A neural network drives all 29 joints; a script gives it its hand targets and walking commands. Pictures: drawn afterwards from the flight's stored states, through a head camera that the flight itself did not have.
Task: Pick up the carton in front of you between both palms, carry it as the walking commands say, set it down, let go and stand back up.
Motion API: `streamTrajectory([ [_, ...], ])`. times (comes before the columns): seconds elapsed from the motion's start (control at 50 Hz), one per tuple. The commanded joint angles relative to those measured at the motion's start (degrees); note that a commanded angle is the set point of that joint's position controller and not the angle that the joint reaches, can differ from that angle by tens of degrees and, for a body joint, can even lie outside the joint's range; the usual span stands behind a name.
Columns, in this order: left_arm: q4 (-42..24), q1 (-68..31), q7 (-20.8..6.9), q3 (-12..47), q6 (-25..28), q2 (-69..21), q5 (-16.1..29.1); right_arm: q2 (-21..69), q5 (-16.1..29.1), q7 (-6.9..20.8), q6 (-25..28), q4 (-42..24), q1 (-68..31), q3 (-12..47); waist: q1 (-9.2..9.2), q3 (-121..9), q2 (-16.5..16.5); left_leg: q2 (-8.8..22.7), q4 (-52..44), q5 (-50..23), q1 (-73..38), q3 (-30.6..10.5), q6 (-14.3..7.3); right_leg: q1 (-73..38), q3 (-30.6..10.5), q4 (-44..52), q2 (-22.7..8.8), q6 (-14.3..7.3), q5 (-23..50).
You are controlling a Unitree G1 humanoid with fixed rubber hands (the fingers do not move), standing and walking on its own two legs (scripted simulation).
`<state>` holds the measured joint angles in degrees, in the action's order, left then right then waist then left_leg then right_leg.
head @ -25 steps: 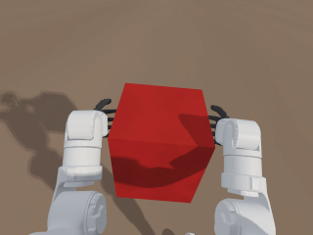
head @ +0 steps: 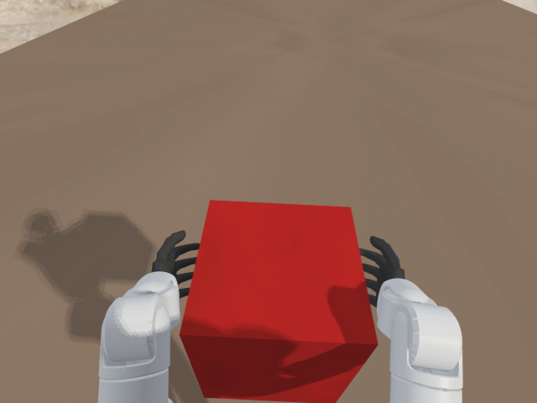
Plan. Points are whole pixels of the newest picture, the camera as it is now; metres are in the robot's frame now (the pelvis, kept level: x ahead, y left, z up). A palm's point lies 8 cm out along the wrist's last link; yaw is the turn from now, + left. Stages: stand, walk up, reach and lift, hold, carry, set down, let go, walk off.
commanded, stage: carry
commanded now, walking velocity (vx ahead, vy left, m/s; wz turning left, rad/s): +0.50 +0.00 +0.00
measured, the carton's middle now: (274, 306) +0.28 +0.00 +0.03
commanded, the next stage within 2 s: none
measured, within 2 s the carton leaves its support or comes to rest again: neither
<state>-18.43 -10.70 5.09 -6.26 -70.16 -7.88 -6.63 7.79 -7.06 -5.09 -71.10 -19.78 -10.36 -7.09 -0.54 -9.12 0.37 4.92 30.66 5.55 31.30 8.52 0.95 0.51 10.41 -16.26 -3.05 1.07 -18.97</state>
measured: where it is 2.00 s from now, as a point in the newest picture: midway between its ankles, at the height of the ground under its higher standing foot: outside the picture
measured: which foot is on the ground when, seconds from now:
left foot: up 0.00-0.04, down 0.06-1.00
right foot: down 0.00-0.08, up 0.10-0.42, down 0.44-1.00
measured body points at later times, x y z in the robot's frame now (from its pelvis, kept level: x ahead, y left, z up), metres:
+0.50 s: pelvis +0.24 +0.01 -0.01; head +0.21 +0.00 +0.44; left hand +0.52 +0.15 +0.09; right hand +0.52 -0.15 +0.08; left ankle +0.18 +0.11 -0.74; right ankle +0.32 -0.09 -0.74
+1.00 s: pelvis +0.28 +0.00 -0.01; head +0.25 +0.00 +0.44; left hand +0.55 +0.16 +0.07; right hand +0.56 -0.14 +0.07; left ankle +0.18 +0.11 -0.74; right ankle +0.32 -0.09 -0.74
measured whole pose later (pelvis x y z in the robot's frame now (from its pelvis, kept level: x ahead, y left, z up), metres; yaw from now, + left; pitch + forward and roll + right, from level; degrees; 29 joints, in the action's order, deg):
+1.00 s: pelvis +0.28 +0.00 -0.01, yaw +1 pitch +3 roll +0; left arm -16.1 -9.9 4.7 -6.4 -69.7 -7.7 -7.3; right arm 7.7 -7.5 -4.7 -70.2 -16.4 -10.0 -6.8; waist 0.0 -8.3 0.8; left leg 4.3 31.7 25.1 9.3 8.4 1.3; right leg 22.2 13.0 -33.7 -4.2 -2.1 -14.3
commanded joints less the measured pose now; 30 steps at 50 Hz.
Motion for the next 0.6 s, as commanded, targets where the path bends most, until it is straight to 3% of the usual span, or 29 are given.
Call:
streamTrajectory([
  [0.0, -0.1, -25.4, -15.0, 38.6, -1.6, -47.8, 22.4, 48.2, 22.4, 14.5, -1.1, 1.1, -26.1, 40.0, -0.14, -3.8, -8.8, -1.8, -3.5, -1.6, -7.6, 4.3, -1.1, 1.4, -3.3, -0.2, -10.8, -4.9, 18.6],
  [0.04, 1.1, -26.0, -15.0, 38.8, -2.1, -47.1, 22.3, 47.5, 22.0, 14.7, -1.4, 3.8, -25.0, 38.6, 0.99, -6.7, -4.7, -3.7, -3.6, 4.1, -24.2, 6.1, -2.0, 9.7, 1.3, -14.3, -7.2, -2.6, 23.6],
  [0.06, 1.0, -27.4, -15.0, 39.1, -2.5, -46.6, 22.5, 46.9, 21.4, 14.8, -1.4, 5.2, -24.8, 37.7, 2.04, -9.3, 4.7, 6.7, -9.6, 13.4, -33.0, -11.0, -5.2, 19.7, 2.3, -28.6, -3.3, 0.5, 16.0],
  [0.08, 0.1, -30.5, -15.0, 40.2, -2.9, -47.5, 23.3, 46.9, 21.2, 14.9, -1.0, 6.8, -25.6, 37.1, 2.42, -13.1, 19.0, 18.5, -15.7, 11.4, -44.2, -33.4, -12.8, 35.0, 0.7, -45.1, 2.7, 2.5, -1.5],
  [0.1, 0.8, -31.5, -15.2, 40.3, -2.7, -48.9, 24.0, 48.4, 22.0, 14.8, -0.7, 6.8, -25.3, 37.3, 1.99, -12.4, 17.2, 19.9, -16.7, -1.6, -43.8, -36.0, -14.1, 40.6, -5.7, -52.5, 2.3, 1.5, -11.0],
  [0.12, 1.4, -31.7, -15.4, 40.4, -2.1, -50.9, 24.7, 50.4, 23.0, 14.9, -0.3, 5.5, -26.5, 37.8, 1.95, -12.6, 12.4, 18.7, -14.8, -13.1, -40.7, -29.3, -13.9, 40.4, -7.9, -55.2, -0.2, 0.5, -10.9],
  [0.14, 1.6, -31.8, -15.6, 40.5, -1.3, -52.8, 25.0, 52.5, 23.9, 15.0, 0.4, 4.3, -28.0, 38.6, 1.78, -13.8, 6.7, 17.7, -13.4, -18.0, -38.3, -23.9, -12.8, 39.6, -9.1, -54.6, -2.4, -0.2, -9.0],
  [0.16, 1.6, -31.4, -15.6, 40.6, -0.6, -54.4, 25.2, 54.4, 24.4, 15.2, 1.0, 3.3, -29.1, 39.3, 1.39, -13.7, 3.4, 16.4, -14.0, -19.0, -34.5, -18.7, -10.6, 37.1, -9.9, -49.8, -4.3, -0.3, -5.8],
  [0.18, 1.2, -31.1, -15.5, 41.0, 0.1, -55.5, 25.1, 55.7, 24.8, 15.4, 1.7, 2.5, -29.7, 40.1, 0.97, -14.0, 4.0, 14.8, -15.2, -17.4, -31.1, -13.7, -8.4, 33.7, -9.1, -43.9, -4.6, -0.2, -3.6],
  [0.2, 0.8, -30.5, -15.3, 41.4, 0.8, -56.0, 24.6, 56.5, 25.1, 15.6, 2.2, 2.1, -29.8, 40.6, 0.89, -14.2, 5.6, 13.7, -15.7, -17.4, -29.0, -10.5, -7.8, 30.8, -7.4, -39.7, -3.5, 0.0, -2.5],
  [0.28, -0.2, -25.9, -14.1, 42.1, 2.7, -56.2, 22.5, 55.5, 25.2, 16.3, 3.5, 1.1, -26.4, 41.6, 0.87, -14.2, 8.3, 11.3, -14.9, -17.4, -25.6, -2.9, -8.1, 23.7, -3.6, -23.0, -1.1, 0.2, 3.5],
  [0.32, -2.2, -25.7, -13.9, 42.2, 2.8, -54.9, 22.3, 54.0, 25.2, 16.3, 3.6, -0.3, -25.5, 41.9, 1.20, -13.9, 9.4, 10.8, -13.5, -17.2, -24.8, -1.3, -7.5, 20.9, -1.8, -18.1, -0.3, 0.2, 9.8],
  [0.38, -3.9, -25.5, -14.0, 41.7, 1.8, -52.4, 22.8, 51.5, 24.8, 15.8, 2.9, -2.2, -25.8, 41.9, 0.89, -12.3, 6.7, 8.3, -8.6, -11.3, -21.8, 0.5, -4.8, 13.2, 0.5, -7.6, 0.1, 0.3, 21.9],
  [0.4, -3.7, -25.1, -14.2, 41.3, 1.2, -51.1, 22.8, 50.5, 24.2, 15.6, 2.5, -1.8, -25.4, 41.7, 0.77, -11.6, 4.9, 7.4, -6.3, -9.7, -20.6, 0.8, -3.1, 9.9, -0.1, -4.0, -1.5, 0.5, 24.6],
  [0.42, -3.2, -24.8, -14.4, 40.8, 0.4, -49.6, 22.7, 49.2, 23.4, 15.3, 2.0, -0.8, -24.7, 41.2, 0.68, -12.0, 3.1, 6.9, -3.8, -5.3, -17.7, 0.6, -1.5, 4.7, -3.2, -3.8, -5.5, 0.4, 29.5],
  [0.44, -2.3, -24.7, -14.6, 40.1, -0.3, -47.9, 22.6, 48.0, 22.8, 15.0, 1.4, 0.0, -24.2, 41.0, 1.02, -12.8, -3.0, 4.7, 0.3, 5.6, -13.3, 0.4, 0.5, -0.4, -9.6, -7.4, -12.3, -1.4, 47.9],
  [0.46, 0.3, -24.0, -14.9, 39.3, -0.4, -47.7, 22.2, 47.9, 22.8, 14.7, 0.5, -0.4, -24.7, 41.2, 0.74, -15.0, -6.9, 3.1, -1.0, 10.8, -12.3, -2.4, 1.4, -3.7, -12.1, -9.7, -15.0, -6.1, 49.6],
  [0.48, 2.2, -22.2, -15.0, 38.6, -0.3, -48.1, 22.1, 47.2, 22.9, 14.7, -0.2, -0.7, -25.3, 41.2, 0.67, -14.3, -9.6, 2.6, -1.3, 12.7, -15.1, -2.3, 1.7, 0.7, -14.1, -7.2, -14.8, -6.7, 45.1],
  [0.52, 4.2, -22.3, -15.2, 37.8, -0.3, -49.5, 21.7, 48.7, 23.2, 14.9, -0.6, 1.4, -27.0, 41.5, 0.85, -13.1, -7.2, 3.0, -4.3, 9.1, -18.8, -2.7, 1.5, 3.5, -11.2, -8.0, -12.0, -5.5, 45.1],
  [0.58, 3.5, -24.9, -15.3, 38.2, 0.1, -51.2, 22.5, 50.6, 23.9, 15.2, 0.1, 1.9, -28.6, 41.7, 0.66, -14.5, -4.5, 3.9, -3.4, -3.4, -20.6, -2.5, 1.1, 3.9, -7.5, -12.8, -9.3, -4.1, 47.7],
])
